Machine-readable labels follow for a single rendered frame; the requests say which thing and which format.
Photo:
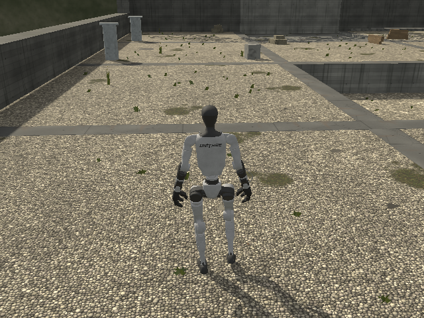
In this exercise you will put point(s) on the robot left thigh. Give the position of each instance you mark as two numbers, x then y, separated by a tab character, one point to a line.
196	200

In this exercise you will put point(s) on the robot left upper arm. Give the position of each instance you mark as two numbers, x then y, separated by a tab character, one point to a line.
186	152

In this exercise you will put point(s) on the robot right upper arm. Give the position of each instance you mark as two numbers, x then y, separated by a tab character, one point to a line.
235	151

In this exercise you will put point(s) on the right robot forearm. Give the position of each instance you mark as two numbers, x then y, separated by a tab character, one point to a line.
243	177

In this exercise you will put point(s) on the robot right hand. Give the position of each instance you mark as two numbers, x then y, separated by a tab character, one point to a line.
246	192

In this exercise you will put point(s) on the robot left hand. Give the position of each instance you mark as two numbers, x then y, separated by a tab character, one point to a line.
176	197

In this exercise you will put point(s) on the robot right foot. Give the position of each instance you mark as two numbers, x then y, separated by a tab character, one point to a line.
231	258

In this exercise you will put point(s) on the left robot forearm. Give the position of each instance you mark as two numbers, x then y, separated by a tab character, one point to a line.
179	179

